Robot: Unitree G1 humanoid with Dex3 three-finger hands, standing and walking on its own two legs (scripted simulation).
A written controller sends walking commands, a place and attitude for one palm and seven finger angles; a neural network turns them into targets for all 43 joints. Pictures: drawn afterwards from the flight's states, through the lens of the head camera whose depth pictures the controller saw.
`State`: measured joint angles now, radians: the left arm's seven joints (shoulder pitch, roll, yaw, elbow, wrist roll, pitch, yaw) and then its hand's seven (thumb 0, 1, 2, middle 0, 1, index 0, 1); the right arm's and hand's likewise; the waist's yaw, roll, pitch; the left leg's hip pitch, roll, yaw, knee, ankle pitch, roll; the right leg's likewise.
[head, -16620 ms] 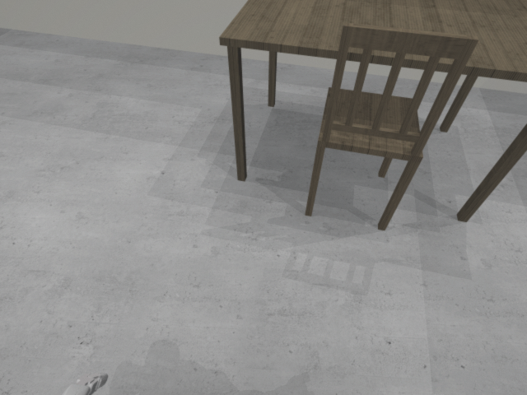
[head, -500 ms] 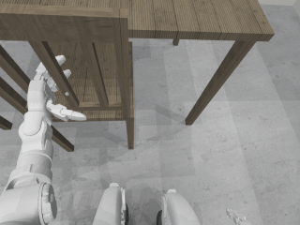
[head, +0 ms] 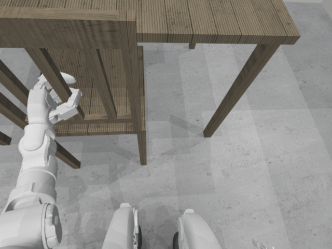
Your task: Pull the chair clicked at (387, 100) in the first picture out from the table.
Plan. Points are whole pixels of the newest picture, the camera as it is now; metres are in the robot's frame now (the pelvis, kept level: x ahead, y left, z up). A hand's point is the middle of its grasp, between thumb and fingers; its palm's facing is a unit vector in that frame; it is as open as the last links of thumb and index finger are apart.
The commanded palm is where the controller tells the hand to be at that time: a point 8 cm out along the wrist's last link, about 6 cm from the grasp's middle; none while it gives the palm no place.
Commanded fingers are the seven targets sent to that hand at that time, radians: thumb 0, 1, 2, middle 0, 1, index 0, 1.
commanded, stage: hook a spindle and tug to test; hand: left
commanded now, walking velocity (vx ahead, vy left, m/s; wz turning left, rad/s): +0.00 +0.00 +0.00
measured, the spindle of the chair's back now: (62, 89) +0.47 +0.24 +0.04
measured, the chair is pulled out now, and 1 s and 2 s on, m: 0.00 0.04 0.19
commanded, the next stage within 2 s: step backward, pulling the chair out in 0.64 s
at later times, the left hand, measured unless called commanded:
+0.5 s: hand (71, 109) +0.43 +0.21 +0.02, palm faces +0.07 -1.00 -0.02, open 5.6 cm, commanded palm +0.39 +0.26 +0.03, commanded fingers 0.00 0.90 0.90 -0.50 -1.45 -0.50 -1.45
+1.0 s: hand (75, 110) +0.41 +0.20 +0.04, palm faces +0.24 -0.97 -0.09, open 5.4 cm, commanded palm +0.38 +0.24 +0.04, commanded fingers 0.00 0.90 0.90 -0.50 -1.45 -0.50 -1.45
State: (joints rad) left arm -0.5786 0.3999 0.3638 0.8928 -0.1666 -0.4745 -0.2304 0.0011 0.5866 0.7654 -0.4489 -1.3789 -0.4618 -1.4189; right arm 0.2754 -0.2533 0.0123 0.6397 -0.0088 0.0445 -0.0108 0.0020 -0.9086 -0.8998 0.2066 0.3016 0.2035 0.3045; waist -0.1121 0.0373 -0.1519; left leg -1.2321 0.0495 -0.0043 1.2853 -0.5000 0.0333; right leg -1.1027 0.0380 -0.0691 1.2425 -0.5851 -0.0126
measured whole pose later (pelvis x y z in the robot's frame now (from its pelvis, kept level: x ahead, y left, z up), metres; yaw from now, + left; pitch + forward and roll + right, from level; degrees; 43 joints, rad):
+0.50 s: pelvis +0.02 +0.00 +0.01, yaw -1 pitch +26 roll -4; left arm -0.36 0.34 0.35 0.67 -0.22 -0.44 -0.23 0.01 0.71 0.76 -0.38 -1.40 -0.39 -1.45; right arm 0.26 -0.24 0.00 0.59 0.00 0.03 0.01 0.00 -0.91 -0.90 0.21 0.30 0.20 0.30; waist -0.11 0.03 -0.17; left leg -1.16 0.05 0.02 1.23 -0.52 0.04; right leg -1.04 0.04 -0.04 1.19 -0.60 -0.01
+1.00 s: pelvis +0.03 +0.00 +0.09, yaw +2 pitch +15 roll -2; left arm -0.43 0.24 0.20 0.90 -0.11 -0.21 0.09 0.06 0.71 0.78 -0.25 -1.07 -0.45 -1.45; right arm 0.27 -0.22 0.04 0.60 0.05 0.13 -0.10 0.00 -0.91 -0.90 0.21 0.30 0.20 0.30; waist -0.07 0.02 -0.07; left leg -0.71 0.02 0.02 0.81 -0.36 0.04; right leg -0.60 0.02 -0.04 0.77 -0.40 0.01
